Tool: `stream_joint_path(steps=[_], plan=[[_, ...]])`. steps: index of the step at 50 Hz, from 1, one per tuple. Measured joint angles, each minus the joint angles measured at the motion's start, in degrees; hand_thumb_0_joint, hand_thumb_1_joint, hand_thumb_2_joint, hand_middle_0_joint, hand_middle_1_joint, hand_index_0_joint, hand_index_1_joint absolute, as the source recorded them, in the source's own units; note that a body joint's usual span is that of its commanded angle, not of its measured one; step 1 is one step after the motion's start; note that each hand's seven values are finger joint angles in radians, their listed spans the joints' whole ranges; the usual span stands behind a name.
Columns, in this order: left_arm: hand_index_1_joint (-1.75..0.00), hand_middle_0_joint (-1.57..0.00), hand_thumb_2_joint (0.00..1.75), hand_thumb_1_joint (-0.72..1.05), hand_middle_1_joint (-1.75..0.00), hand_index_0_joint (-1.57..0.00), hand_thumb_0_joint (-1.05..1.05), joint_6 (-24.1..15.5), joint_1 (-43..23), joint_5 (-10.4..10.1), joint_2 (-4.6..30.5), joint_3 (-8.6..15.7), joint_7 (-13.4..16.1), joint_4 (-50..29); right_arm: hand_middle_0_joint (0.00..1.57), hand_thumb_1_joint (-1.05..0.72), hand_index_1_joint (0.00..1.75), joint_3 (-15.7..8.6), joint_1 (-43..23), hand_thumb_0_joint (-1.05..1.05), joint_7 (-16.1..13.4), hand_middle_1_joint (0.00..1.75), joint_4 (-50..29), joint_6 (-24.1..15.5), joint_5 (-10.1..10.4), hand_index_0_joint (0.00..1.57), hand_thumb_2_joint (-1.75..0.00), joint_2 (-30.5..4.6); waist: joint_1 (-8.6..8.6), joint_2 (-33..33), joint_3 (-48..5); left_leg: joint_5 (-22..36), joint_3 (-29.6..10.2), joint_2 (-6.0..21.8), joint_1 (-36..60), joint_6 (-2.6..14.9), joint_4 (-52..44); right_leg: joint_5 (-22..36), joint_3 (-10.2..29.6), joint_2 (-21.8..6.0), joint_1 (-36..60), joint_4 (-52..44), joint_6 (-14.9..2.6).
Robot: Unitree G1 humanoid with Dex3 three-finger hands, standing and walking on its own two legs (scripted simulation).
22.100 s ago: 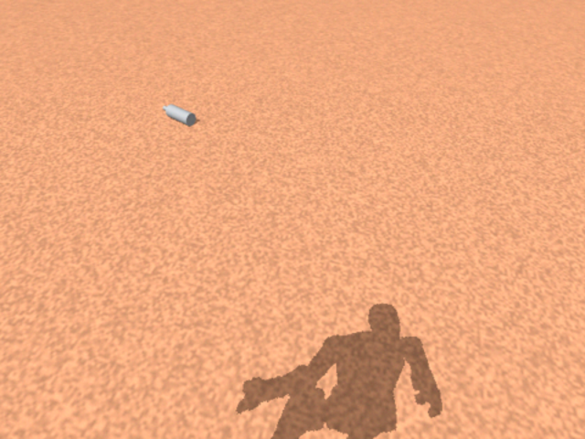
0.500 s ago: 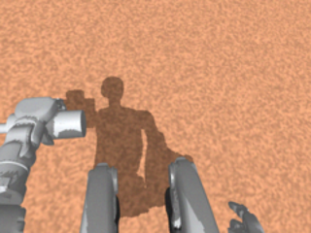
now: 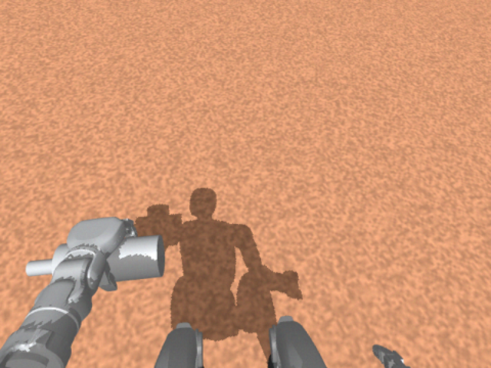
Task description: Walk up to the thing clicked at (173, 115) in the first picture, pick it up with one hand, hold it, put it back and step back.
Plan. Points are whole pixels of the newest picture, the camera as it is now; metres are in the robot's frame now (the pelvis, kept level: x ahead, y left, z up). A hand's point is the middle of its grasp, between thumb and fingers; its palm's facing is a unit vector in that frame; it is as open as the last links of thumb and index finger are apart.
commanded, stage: lift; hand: left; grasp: from above
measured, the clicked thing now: (97, 261) +0.34 +0.26 -0.11
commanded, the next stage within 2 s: hold in 0.40 s
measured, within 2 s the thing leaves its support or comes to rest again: neither
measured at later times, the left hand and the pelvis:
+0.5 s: hand (96, 236) +0.35 +0.22 +0.00, palm faces -0.47 -0.08 -0.88, open 10.6 cm; pelvis +0.03 +0.00 +0.08, yaw +0 degrees
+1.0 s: hand (89, 220) +0.36 +0.22 +0.04, palm faces -0.47 -0.05 -0.88, open 10.6 cm; pelvis +0.05 +0.00 +0.10, yaw -1 degrees
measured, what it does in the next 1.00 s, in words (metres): rises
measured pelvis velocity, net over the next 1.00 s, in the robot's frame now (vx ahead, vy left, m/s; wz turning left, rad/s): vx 0.05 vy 0.00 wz -0.01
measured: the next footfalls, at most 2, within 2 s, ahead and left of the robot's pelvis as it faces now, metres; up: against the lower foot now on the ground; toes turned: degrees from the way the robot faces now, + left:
none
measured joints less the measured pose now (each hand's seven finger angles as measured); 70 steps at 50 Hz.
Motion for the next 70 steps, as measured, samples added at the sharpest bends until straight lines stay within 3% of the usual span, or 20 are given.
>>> stream_joint_path(steps=[6,15,23,39,70], plan=[[-0.42,-0.72,0.44,-0.07,-0.44,-0.74,0.00,1.4,0.8,0.6,-2.0,-1.6,2.0,1.9,0.20,-0.89,0.30,-0.3,1.1,0.00,-0.1,0.30,1.4,-0.4,-0.2,0.20,-0.90,-0.2,0.28,-0.4,0.9,2.0,0.5,0.0,7.8,-0.03,-7.3,2.0,0.1,-0.1,7.7,-7.2,-0.08],[-0.43,-0.71,0.49,-0.09,-0.45,-0.74,0.00,2.8,0.6,0.1,-3.2,-2.5,2.8,3.4,0.20,-0.89,0.30,-0.5,1.8,0.00,0.2,0.30,2.2,-0.2,-0.3,0.20,-0.90,0.0,0.51,-0.7,2.5,5.0,1.3,-0.1,18.0,0.03,-17.1,5.0,0.5,-0.3,17.7,-16.8,-0.05],[-0.44,-0.71,0.50,-0.09,-0.45,-0.73,0.00,2.4,1.4,-0.7,-3.5,-2.9,1.6,3.6,0.20,-0.89,0.30,-0.6,1.8,0.01,0.6,0.30,1.6,0.1,-0.2,0.20,-0.89,0.2,1.04,-0.5,3.5,7.1,2.1,-0.3,25.1,0.17,-24.0,7.1,0.9,-0.5,24.4,-23.4,0.06],[-0.44,-0.70,0.49,-0.09,-0.46,-0.72,0.00,1.5,2.4,0.6,-3.8,-3.6,0.3,2.1,0.20,-0.89,0.30,-1.4,0.5,0.01,0.9,0.30,1.8,1.1,0.0,0.20,-0.89,-0.2,2.31,-0.8,4.6,9.3,2.7,-0.7,34.2,0.24,-32.3,9.1,1.2,-0.9,33.2,-31.2,0.14],[-0.43,-0.71,0.48,-0.08,-0.44,-0.73,0.00,1.1,5.7,0.3,-3.5,-3.8,-5.3,-4.6,0.20,-0.89,0.30,-1.4,-0.1,0.01,1.2,0.30,-0.9,3.0,0.5,0.20,-0.90,-0.7,3.43,0.0,6.1,12.8,3.4,-0.8,42.1,-0.10,-39.8,11.9,1.7,-0.9,40.1,-37.0,-0.30]])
